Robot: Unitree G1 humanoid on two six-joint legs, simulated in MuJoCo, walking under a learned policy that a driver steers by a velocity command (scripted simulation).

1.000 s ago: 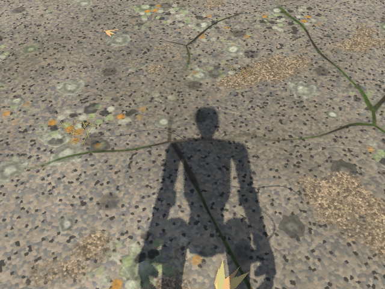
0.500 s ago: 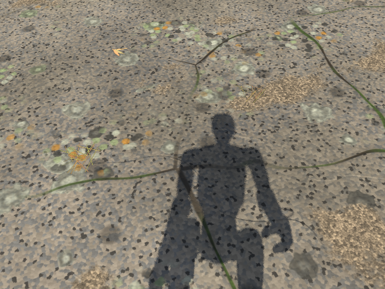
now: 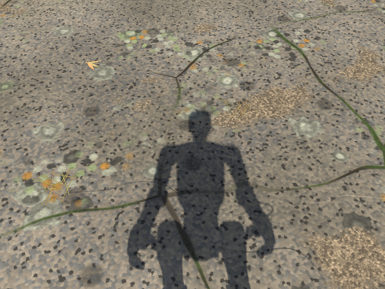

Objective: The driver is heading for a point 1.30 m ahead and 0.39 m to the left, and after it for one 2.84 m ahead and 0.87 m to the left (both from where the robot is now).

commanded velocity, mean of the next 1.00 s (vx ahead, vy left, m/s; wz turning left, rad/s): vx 0.17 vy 0.00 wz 0.00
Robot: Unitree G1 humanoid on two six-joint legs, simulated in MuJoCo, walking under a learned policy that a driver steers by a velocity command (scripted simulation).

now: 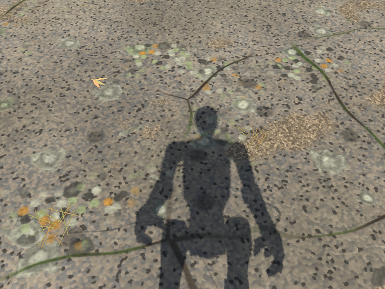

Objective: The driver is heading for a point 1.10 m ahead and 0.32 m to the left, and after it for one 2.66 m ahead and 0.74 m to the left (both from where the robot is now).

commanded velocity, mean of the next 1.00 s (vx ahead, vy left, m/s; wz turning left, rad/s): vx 0.32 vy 0.00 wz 0.26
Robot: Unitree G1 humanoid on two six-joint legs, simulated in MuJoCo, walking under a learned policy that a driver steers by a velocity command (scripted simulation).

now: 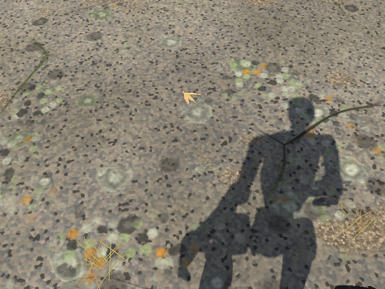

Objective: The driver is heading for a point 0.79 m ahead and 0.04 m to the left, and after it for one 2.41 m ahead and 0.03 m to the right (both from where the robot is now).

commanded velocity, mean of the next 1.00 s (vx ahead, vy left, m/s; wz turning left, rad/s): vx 0.50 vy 0.00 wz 0.30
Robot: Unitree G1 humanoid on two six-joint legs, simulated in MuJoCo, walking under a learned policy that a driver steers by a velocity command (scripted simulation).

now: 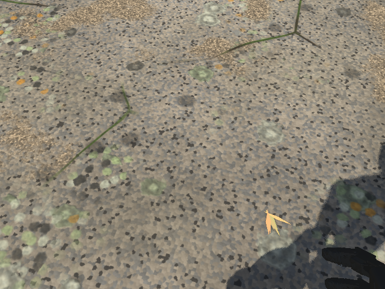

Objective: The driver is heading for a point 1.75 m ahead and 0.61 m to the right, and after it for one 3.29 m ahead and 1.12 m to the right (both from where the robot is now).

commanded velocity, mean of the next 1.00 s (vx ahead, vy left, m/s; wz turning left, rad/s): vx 0.11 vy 0.00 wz -0.46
